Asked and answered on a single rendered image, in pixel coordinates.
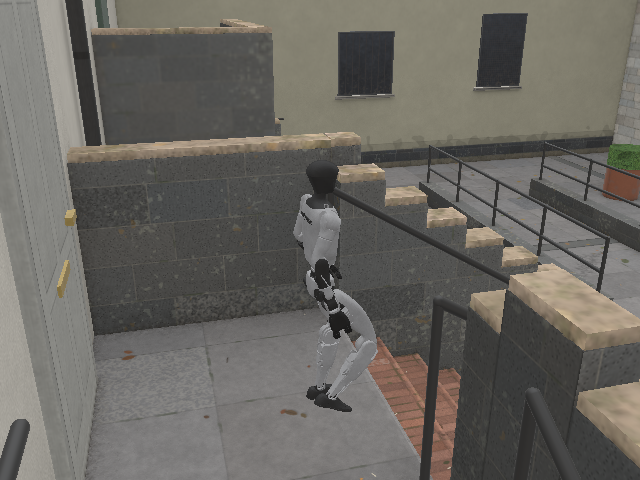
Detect robot left hand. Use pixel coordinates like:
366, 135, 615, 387
329, 265, 342, 279

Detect robot right hand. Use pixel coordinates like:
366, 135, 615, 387
329, 310, 352, 339

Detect robot right upper arm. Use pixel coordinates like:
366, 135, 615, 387
311, 210, 341, 270

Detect robot right shin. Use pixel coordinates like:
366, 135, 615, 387
326, 340, 378, 400

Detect robot left shin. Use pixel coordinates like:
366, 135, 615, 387
315, 325, 341, 390

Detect robot left upper arm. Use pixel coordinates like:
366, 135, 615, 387
293, 194, 312, 242

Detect robot right forearm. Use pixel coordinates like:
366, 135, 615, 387
314, 259, 341, 314

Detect robot shin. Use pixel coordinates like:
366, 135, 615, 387
326, 340, 378, 400
315, 325, 341, 390

